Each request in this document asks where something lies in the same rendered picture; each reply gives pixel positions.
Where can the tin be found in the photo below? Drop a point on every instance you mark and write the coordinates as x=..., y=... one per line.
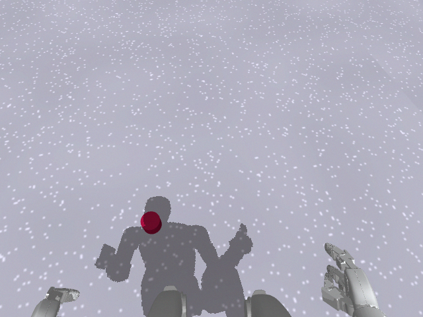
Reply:
x=151, y=222

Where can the left robot hand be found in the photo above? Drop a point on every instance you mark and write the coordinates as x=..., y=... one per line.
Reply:
x=49, y=307

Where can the right robot hand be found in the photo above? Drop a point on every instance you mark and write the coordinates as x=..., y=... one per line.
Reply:
x=354, y=289

